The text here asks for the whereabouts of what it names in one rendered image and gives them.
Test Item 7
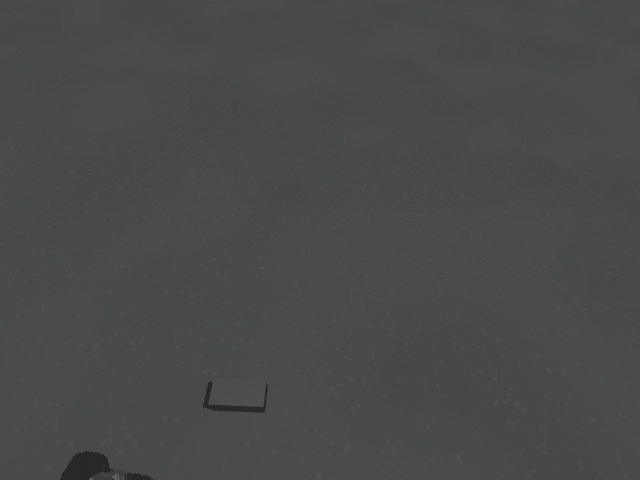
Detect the carton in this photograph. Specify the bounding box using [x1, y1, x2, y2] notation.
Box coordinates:
[208, 379, 268, 413]

